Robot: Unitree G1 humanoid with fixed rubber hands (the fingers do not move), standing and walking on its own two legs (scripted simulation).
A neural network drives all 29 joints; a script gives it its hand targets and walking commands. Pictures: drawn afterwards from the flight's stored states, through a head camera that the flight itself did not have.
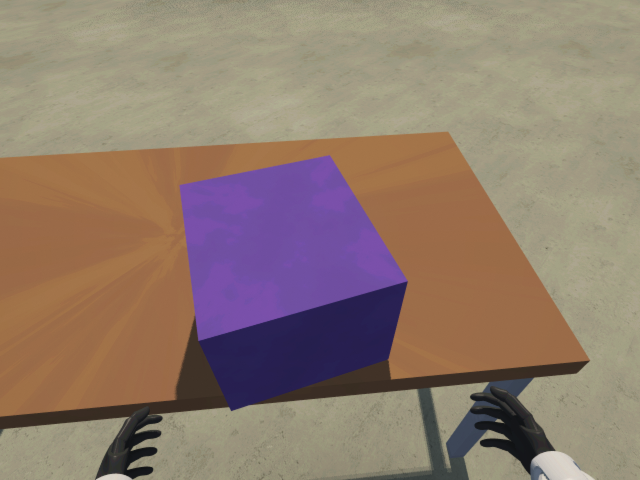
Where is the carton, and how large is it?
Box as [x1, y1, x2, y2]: [179, 155, 407, 410]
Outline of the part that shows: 329,155 179,185 198,340 231,410 388,358 407,281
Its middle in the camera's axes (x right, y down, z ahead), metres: -0.06 +0.06 +0.63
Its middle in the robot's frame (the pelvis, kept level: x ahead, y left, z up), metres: +0.43 +0.06 -0.02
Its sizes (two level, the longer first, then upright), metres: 0.296 0.260 0.210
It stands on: a table, 0.65 m high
